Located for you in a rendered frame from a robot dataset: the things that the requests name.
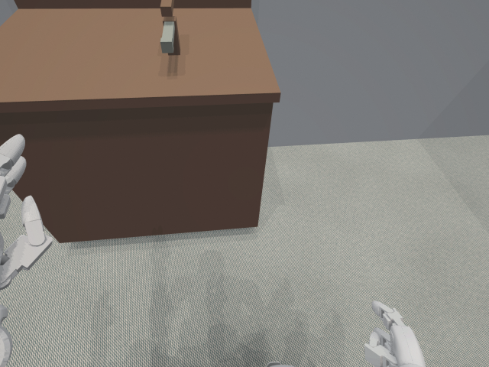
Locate tap lever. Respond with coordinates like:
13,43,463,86
160,21,175,54

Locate robot right hand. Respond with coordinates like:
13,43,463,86
364,301,426,367

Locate counter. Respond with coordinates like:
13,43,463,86
0,0,281,243

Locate robot left hand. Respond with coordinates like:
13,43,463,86
0,134,53,292

